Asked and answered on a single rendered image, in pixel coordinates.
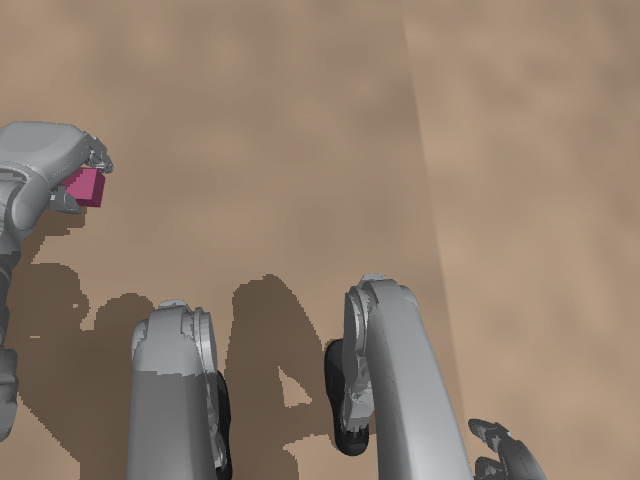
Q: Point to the left robot hand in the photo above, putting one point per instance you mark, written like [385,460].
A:
[54,151]

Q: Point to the small box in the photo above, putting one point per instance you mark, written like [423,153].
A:
[86,185]

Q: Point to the left robot foot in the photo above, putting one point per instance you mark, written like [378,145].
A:
[225,471]

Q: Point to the left robot arm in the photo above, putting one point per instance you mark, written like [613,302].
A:
[24,195]

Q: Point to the right robot hand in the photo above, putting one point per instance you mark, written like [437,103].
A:
[516,460]

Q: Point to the right robot foot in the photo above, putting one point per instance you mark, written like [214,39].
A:
[349,443]

